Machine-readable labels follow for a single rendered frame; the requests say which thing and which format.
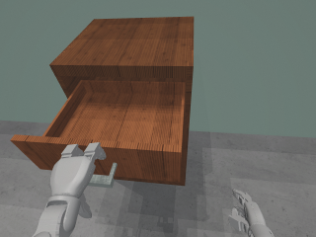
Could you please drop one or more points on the cabinet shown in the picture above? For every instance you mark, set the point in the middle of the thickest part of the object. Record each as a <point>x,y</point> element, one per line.
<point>157,49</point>

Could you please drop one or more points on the robot right hand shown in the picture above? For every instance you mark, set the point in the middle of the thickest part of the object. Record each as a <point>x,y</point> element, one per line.
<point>241,219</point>

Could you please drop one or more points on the robot left hand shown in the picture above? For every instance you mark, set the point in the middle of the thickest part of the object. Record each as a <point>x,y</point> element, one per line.
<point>73,172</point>

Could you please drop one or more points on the robot right forearm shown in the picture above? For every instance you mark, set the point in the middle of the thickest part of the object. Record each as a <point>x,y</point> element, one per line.
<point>259,230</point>

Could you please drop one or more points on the robot left forearm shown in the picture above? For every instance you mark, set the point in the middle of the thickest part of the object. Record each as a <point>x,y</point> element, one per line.
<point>59,217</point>

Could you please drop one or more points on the drawer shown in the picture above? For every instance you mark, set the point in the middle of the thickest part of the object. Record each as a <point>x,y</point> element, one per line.
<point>139,124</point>

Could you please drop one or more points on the handle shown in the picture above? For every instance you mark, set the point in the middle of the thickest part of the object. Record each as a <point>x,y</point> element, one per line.
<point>104,181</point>

